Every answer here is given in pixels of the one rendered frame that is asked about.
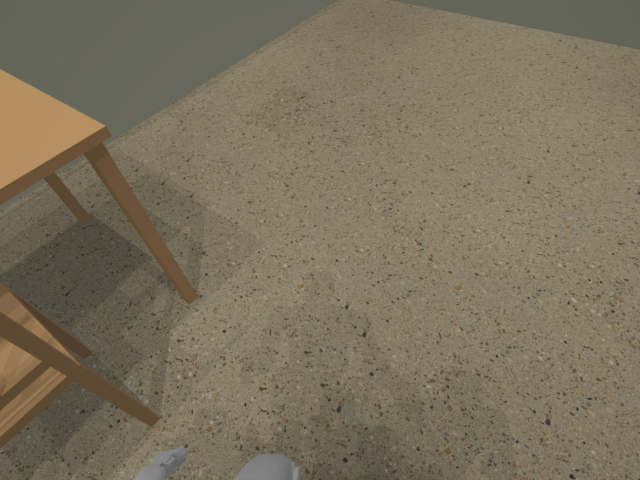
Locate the left robot hand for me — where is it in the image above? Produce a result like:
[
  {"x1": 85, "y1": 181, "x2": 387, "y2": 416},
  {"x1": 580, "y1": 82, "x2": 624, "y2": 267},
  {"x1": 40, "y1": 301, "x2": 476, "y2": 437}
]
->
[{"x1": 134, "y1": 447, "x2": 188, "y2": 480}]

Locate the chair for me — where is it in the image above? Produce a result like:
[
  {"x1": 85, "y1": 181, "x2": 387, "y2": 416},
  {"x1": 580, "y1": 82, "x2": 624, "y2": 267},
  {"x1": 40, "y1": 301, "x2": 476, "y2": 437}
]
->
[{"x1": 0, "y1": 281, "x2": 160, "y2": 449}]

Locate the robot left thigh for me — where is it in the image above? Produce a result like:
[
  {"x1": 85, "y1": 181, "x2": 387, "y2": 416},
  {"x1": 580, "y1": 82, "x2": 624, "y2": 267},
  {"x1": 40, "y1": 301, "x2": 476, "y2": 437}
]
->
[{"x1": 234, "y1": 454, "x2": 300, "y2": 480}]

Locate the table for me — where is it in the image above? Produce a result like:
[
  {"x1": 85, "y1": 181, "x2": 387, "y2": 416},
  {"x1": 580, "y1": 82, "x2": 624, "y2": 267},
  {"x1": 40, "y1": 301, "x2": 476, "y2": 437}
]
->
[{"x1": 0, "y1": 69, "x2": 198, "y2": 304}]

